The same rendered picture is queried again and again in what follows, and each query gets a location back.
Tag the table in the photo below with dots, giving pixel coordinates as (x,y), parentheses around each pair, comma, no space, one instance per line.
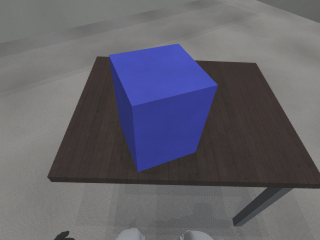
(247,141)

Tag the carton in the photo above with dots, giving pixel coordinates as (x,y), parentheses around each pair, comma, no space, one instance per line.
(163,99)

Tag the robot right thigh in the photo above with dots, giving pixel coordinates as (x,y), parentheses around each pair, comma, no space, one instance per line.
(194,235)

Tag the robot left thigh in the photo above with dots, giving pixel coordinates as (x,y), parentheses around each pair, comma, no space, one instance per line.
(130,234)

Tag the robot thigh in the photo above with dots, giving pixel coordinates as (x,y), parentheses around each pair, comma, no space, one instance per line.
(130,234)
(194,235)

